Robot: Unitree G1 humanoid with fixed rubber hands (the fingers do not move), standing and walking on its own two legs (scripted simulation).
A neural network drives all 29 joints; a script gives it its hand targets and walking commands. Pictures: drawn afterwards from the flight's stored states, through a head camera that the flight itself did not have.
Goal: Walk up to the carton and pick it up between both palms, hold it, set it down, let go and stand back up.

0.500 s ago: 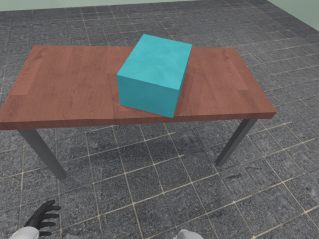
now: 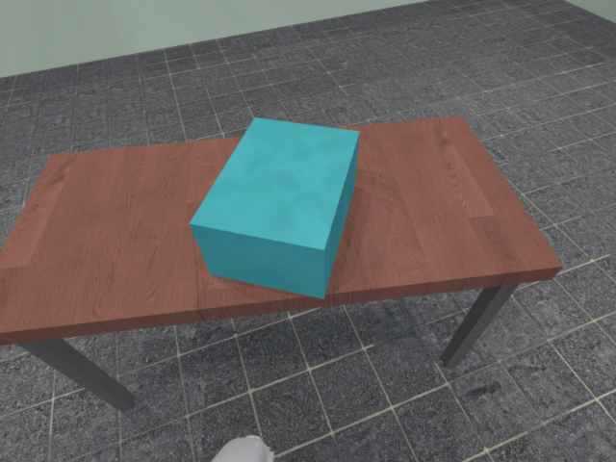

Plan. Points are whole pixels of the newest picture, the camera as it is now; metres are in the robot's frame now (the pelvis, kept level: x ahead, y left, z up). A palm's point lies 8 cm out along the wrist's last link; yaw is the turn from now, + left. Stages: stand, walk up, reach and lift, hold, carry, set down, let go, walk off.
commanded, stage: walk up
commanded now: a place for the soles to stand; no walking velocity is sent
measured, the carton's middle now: (286, 201) +0.59 +0.07 -0.08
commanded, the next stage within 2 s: none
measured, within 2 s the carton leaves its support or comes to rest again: neither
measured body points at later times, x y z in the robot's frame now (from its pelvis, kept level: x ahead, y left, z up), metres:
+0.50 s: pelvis +0.12 +0.00 -0.02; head +0.14 +0.03 +0.43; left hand +0.20 +0.33 -0.14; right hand +0.15 -0.33 -0.11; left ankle +0.14 +0.15 -0.74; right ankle +0.14 -0.11 -0.71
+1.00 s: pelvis +0.10 -0.06 -0.01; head +0.13 -0.10 +0.44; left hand +0.18 +0.25 -0.09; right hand +0.15 -0.37 -0.15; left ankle +0.09 +0.12 -0.68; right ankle +0.17 -0.12 -0.74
